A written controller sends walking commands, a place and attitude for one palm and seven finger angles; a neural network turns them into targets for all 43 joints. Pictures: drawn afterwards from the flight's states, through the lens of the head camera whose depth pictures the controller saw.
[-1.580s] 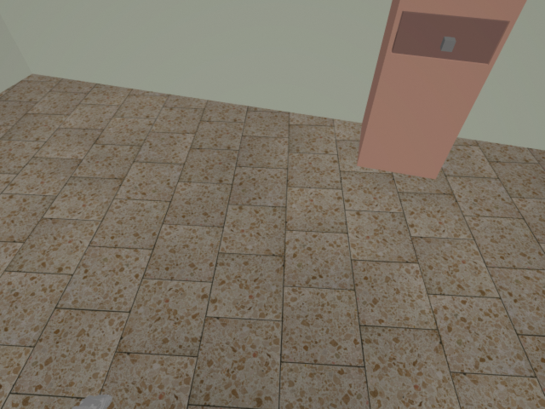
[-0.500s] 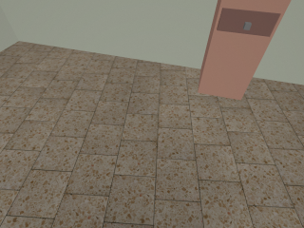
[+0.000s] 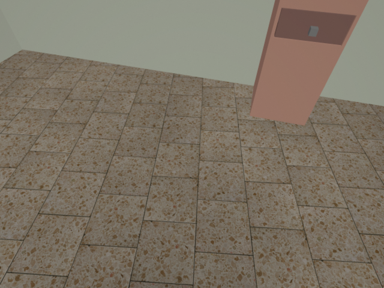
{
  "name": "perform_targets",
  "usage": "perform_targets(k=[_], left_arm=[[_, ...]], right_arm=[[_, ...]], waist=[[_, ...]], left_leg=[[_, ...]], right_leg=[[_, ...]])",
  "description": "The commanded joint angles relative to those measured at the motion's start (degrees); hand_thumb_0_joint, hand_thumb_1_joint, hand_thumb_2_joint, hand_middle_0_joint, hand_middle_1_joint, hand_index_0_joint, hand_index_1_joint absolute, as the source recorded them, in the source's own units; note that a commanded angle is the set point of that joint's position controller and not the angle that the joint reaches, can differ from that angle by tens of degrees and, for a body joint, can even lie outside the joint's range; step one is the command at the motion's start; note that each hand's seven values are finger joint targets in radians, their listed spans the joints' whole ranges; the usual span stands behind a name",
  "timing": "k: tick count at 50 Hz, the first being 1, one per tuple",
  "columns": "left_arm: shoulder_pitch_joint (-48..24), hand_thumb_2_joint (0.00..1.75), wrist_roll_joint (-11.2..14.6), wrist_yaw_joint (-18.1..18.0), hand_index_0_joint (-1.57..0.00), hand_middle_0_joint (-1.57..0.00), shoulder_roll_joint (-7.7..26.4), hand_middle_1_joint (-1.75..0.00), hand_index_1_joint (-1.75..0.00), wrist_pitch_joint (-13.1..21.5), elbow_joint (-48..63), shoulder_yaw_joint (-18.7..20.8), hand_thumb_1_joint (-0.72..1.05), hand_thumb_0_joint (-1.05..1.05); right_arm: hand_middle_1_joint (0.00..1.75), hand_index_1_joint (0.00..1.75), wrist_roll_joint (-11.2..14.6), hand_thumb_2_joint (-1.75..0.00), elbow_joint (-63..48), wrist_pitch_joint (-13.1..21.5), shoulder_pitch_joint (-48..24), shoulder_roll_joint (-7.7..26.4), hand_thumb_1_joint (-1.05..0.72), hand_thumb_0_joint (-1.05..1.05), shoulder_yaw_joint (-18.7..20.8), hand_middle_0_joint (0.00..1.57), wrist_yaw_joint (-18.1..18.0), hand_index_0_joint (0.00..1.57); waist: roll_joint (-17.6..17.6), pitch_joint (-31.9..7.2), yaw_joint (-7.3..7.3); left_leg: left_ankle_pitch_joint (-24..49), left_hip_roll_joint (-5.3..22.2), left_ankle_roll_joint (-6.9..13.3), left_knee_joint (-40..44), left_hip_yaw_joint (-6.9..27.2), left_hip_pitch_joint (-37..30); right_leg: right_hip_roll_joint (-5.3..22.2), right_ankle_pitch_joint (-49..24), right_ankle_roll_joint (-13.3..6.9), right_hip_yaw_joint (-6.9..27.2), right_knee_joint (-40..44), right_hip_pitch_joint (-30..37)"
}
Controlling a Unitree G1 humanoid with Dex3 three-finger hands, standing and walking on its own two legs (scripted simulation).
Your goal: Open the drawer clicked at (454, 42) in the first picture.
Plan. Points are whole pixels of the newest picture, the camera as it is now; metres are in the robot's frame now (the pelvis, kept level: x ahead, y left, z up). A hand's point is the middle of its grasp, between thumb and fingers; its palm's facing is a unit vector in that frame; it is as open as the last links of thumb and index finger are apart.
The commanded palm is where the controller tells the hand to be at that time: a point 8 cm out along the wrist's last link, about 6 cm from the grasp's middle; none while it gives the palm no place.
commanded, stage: walk to a spot facing it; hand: left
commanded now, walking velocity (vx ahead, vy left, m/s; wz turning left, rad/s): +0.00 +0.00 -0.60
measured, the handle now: (312, 29) +1.47 -0.61 -0.05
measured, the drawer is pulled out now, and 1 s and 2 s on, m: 0.00 0.00 0.00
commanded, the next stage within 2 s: none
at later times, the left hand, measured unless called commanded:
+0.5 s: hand out of the picture +0.05 +0.16 -0.17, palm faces -0.18 -0.94 -0.28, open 7.4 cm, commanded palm none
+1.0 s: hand out of the picture +0.15 +0.18 -0.18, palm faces -0.40 -0.89 -0.20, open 7.4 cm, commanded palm none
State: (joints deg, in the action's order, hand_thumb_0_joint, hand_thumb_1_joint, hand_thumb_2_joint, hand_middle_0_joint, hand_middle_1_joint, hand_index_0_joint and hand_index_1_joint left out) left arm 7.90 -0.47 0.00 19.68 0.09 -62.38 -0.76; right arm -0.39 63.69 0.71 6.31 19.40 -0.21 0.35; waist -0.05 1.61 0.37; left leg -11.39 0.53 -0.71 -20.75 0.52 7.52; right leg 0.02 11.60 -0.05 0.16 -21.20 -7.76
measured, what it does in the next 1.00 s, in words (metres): steps on the spot, turning right: left foot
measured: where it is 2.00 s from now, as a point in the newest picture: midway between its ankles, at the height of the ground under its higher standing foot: (253, 278)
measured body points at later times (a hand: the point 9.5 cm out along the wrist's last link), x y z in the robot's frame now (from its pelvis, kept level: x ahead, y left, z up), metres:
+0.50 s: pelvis -0.03 -0.04 -0.02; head +0.01 -0.07 +0.43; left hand +0.06 +0.20 -0.15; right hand -0.01 -0.30 -0.18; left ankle -0.02 +0.12 -0.68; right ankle -0.02 -0.11 -0.75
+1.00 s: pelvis +0.04 +0.00 -0.01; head +0.05 +0.03 +0.44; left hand +0.17 +0.23 -0.17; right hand +0.02 -0.27 -0.12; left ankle +0.09 +0.10 -0.75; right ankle -0.02 -0.10 -0.72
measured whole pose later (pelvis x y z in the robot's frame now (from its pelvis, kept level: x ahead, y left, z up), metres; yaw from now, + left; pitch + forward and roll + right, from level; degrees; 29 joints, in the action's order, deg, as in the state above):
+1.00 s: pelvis +0.04 +0.00 -0.01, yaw -31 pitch +1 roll -1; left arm 20.3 -1.1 1.2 14.2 -2.1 -55.7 4.6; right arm -0.8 51.0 2.2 10.9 12.0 2.1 -0.2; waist -2.2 -1.7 2.5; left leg -15.6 1.2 0.4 -29.5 -2.2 14.0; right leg -5.9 23.4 -0.9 8.2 -43.2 -20.6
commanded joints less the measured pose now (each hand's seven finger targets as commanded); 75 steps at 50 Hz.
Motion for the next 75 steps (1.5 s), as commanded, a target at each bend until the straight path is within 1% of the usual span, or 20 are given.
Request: perform_targets(k=[1, 9, 14, 17, 18, 19, 20, 26, 38, 44, 46, 47, 48, 54, 67, 71, 72, 73, 74, 75], left_arm=[[-1.4, 0.9, -0.19, -0.73, -0.2, -0.2, 9.04, -0.3, -0.3, 0.48, 3.99, 2.52, 0.9, 0.0], [2.18, 0.9, -0.54, -0.15, -0.2, -0.2, 4.96, -0.3, -0.3, -2.36, 8.76, 3.47, 0.9, 0.0], [4.01, 0.9, -0.5, 0.42, -0.2, -0.2, 1.72, -0.3, -0.3, -3.06, 11.51, 4.53, 0.9, 0.0], [11.19, 0.9, -0.78, 0.89, -0.2, -0.2, 1.12, -0.3, -0.3, -2.32, 10.37, 5.3, 0.9, 0.0], [13.62, 0.9, -1.29, 0.54, -0.2, -0.2, 4.93, -0.3, -0.3, -1.42, 9.82, 6.05, 0.9, 0.0], [13.71, 0.9, -1.51, -0.4, -0.2, -0.2, 10.63, -0.3, -0.3, -0.65, 10.37, 6.89, 0.9, 0.0], [14.53, 0.9, -0.69, -1.06, -0.2, -0.2, 9.45, -0.3, -0.3, -1.14, 10.84, 6.8, 0.9, 0.0], [8.19, 0.9, -0.36, -0.87, -0.2, -0.2, 3.55, -0.3, -0.3, -0.31, 12.74, 6.26, 0.9, 0.0], [14.75, 0.9, -1.05, 0.02, -0.2, -0.2, 3.22, -0.3, -0.3, 1.39, 10.62, 6.83, 0.9, 0.0], [8.58, 0.9, -0.96, 0.17, -0.2, -0.2, 4.41, -0.3, -0.3, 0.8, 12.63, 7.32, 0.9, 0.0], [5.91, 0.9, -0.63, 0.71, -0.2, -0.2, 0.95, -0.3, -0.3, 0.78, 14.09, 6.62, 0.9, 0.0], [6.01, 0.9, -0.04, 1.3, -0.2, -0.2, -2.46, -0.3, -0.3, 0.79, 14.99, 6.11, 0.9, 0.0], [3.04, 0.9, -0.59, 1.35, -0.2, -0.2, -0.74, -0.3, -0.3, 1.07, 16.6, 6.75, 0.9, 0.0], [8.22, 0.9, -1.85, 3.37, -0.2, -0.2, -2.91, -0.3, -0.3, -0.93, 11.94, 7.21, 0.9, 0.0], [-11.05, 0.9, -1.29, 3.61, -0.2, -0.2, -7.71, -0.3, -0.3, -0.07, 15.17, 4.12, 0.9, 0.0], [1.59, 0.9, -1.33, 2.47, -0.2, -0.2, -4.63, -0.3, -0.3, 1.36, 10.84, 4.67, 0.9, 0.0], [9.75, 0.9, -1.65, 2.18, -0.2, -0.2, -2.61, -0.3, -0.3, 2.06, 8.1, 5.51, 0.9, 0.0], [17.8, 0.9, -1.85, 1.42, -0.2, -0.2, 3.2, -0.3, -0.3, 2.66, 5.6, 7.01, 0.9, 0.0], [23.09, 0.9, -0.85, 0.49, -0.2, -0.2, 8.2, -0.3, -0.3, 2.84, 4.44, 8.11, 0.9, 0.0], [20.86, 0.9, 0.33, 0.03, -0.2, -0.2, 9.02, -0.3, -0.3, 2.31, 4.8, 8.36, 0.9, 0.0]], right_arm=[[0.3, 0.3, -0.15, -0.9, -3.59, 0.62, -0.75, 8.79, -0.9, 0.0, 1.99, 0.2, -1.34, 0.2], [0.3, 0.3, -0.39, -0.9, -8.26, -1.35, 1.95, 7.1, -0.9, 0.0, 3.85, 0.2, -2.21, 0.2], [0.3, 0.3, -0.64, -0.9, -11.22, -0.75, 0.44, 6.91, -0.9, 0.0, 5.16, 0.2, -2.26, 0.2], [0.3, 0.3, -0.73, -0.9, -12.33, -1.23, -2.45, 6.22, -0.9, 0.0, 5.68, 0.2, -2.11, 0.2], [0.3, 0.3, -0.34, -0.9, -12.94, -1.91, -1.28, 3.63, -0.9, 0.0, 5.28, 0.2, -1.78, 0.2], [0.3, 0.3, -0.19, -0.9, -15.09, -2.07, -0.28, -1.09, -0.9, 0.0, 4.31, 0.2, -1.49, 0.2], [0.3, 0.3, -0.07, -0.9, -15.39, -2.52, -1.94, 0.89, -0.9, 0.0, 4.63, 0.2, -1.84, 0.2], [0.3, 0.3, -0.73, -0.9, -12.15, -2.22, 1.48, 0.07, -0.9, 0.0, 4.87, 0.2, -1.16, 0.2], [0.3, 0.3, -0.91, -0.9, -16.09, 0.13, -3.38, -0.51, -0.9, 0.0, 4.63, 0.2, -0.47, 0.2], [0.3, 0.3, 0.01, -0.9, -15.34, 1.55, 3.99, -1.06, -0.9, 0.0, 4.54, 0.2, -0.88, 0.2], [0.3, 0.3, 0.18, -0.9, -12.66, 2.16, 13.28, 3.16, -0.9, 0.0, 5.5, 0.2, -1.95, 0.2], [0.3, 0.3, -0.63, -0.9, -12.22, 2.13, 17.31, 8.74, -0.9, 0.0, 6.8, 0.2, -2.1, 0.2], [0.3, 0.3, -0.48, -0.9, -13.35, 1.86, 15.88, 9.73, -0.9, 0.0, 6.6, 0.2, -2.06, 0.2], [0.3, 0.3, -0.53, -0.9, -13.06, 3.73, 10.72, -0.33, -0.9, 0.0, 3.38, 0.2, -2.13, 0.2], [0.3, 0.3, -1.63, -0.9, -2.82, 4.3, 28.51, -2.84, -0.9, 0.0, 2.79, 0.2, -2.63, 0.2], [0.3, 0.3, -0.95, -0.9, -2.05, 4.0, 26.23, 0.47, -0.9, 0.0, 3.78, 0.2, -2.35, 0.2], [0.3, 0.3, -0.56, -0.9, -2.6, 3.95, 24.59, 0.55, -0.9, 0.0, 3.63, 0.2, -2.13, 0.2], [0.3, 0.3, 0.36, -0.9, -3.37, 3.95, 24.67, -1.64, -0.9, 0.0, 3.27, 0.2, -1.25, 0.2], [0.3, 0.3, 0.92, -0.9, -5.33, 4.32, 25.12, -5.5, -0.9, 0.0, 2.84, 0.2, -1.56, 0.2], [0.3, 0.3, 0.89, -0.9, -6.87, 4.19, 19.89, -4.12, -0.9, 0.0, 3.14, 0.2, -1.86, 0.2]], waist=[[-0.54, -2.59, -0.61], [3.31, -1.89, -0.8], [10.86, -2.12, 0.15], [7.09, -3.66, 4.01], [-6.32, -2.85, 4.8], [-22.37, -1.33, 3.59], [-15.39, -1.68, 4.43], [-4.53, -4.49, 0.8], [-7.11, -2.26, 3.86], [-8.8, -2.29, -0.05], [2.13, -4.35, -4.83], [18.72, -4.47, -6.56], [15.79, 1.18, -5.72], [8.3, 6.14, 0.96], [7.22, 8.69, -5.34], [10.11, -2.07, 0.89], [8.05, -6.55, 5.11], [-0.66, -13.53, 8.67], [-11.0, -21.1, 8.28], [-5.17, -18.66, 8.14]], left_leg=[[8.44, 6.77, 1.5, 0.47, 2.9, -1.47], [4.18, 11.59, 3.09, -2.19, 2.24, -0.48], [18.85, 21.69, 10.73, -0.75, 3.8, 1.97], [12.61, 16.68, 4.45, -13.72, -4.54, 7.41], [-2.04, 10.02, -0.18, -27.15, -8.75, 13.62], [-23.39, 1.49, -3.17, -41.79, -7.34, 27.14], [-22.21, 2.63, -2.0, -45.39, 0.52, 24.61], [-7.64, 3.97, -3.03, -43.77, 0.54, 23.22], [-10.13, 2.6, -3.27, -28.01, 0.18, 25.63], [-7.06, -1.0, -1.34, -8.84, -1.11, 3.81], [-9.99, 6.13, -0.3, 0.89, 4.0, -17.2], [-27.9, 21.32, 3.34, 9.82, 23.78, -20.27], [-34.3, 28.98, 7.22, 14.68, 30.17, -10.0], [-10.86, 15.17, 1.5, 12.94, 3.03, 2.77], [29.32, 17.56, 6.28, 6.21, -9.92, -14.03], [56.75, 17.73, 4.4, -11.85, -14.95, -14.28], [50.51, 16.41, 2.38, -22.83, -16.24, -6.75], [26.02, 13.6, 0.3, -38.63, -16.85, 10.08], [-21.36, 3.33, -2.44, -59.01, -12.54, 25.84], [-20.7, 4.82, -0.38, -63.82, -3.73, 29.06]], right_leg=[[6.55, -11.33, -1.67, 7.19, 1.48, -2.55], [2.03, -9.68, -0.64, 6.8, -11.13, -12.58], [1.83, 18.6, 0.92, 1.67, -30.92, -15.24], [2.2, 4.77, 0.76, -1.14, -14.88, -4.3], [7.4, -6.67, -0.79, 7.89, -2.76, -1.26], [20.66, -22.04, -5.56, 31.6, 4.05, -0.25], [21.25, -18.22, -9.29, 30.42, 5.62, -3.53], [10.98, -3.92, -8.44, 21.48, 4.6, -1.78], [9.55, 12.66, -11.75, 29.79, 9.15, 2.12], [5.14, 11.16, -9.31, 27.61, 4.59, -12.06], [-1.7, 17.04, -4.95, 20.38, -6.85, -28.88], [-7.75, 22.12, -1.95, 10.19, -23.53, -38.34], [-2.52, 19.11, -0.18, 5.43, -32.79, -39.17], [1.85, -1.4, 1.69, 2.26, -49.06, -33.89], [3.06, -0.19, -0.42, -8.33, -23.86, -35.84], [-2.66, 2.84, -4.87, -11.69, -12.88, -12.67], [-2.9, -2.89, -5.95, -11.2, -8.79, 2.18], [8.67, -4.99, -9.78, 1.84, -8.74, 21.54], [25.2, -14.28, -17.26, 30.74, -4.51, 32.32], [25.73, -13.7, -18.63, 31.06, 0.64, 28.16]])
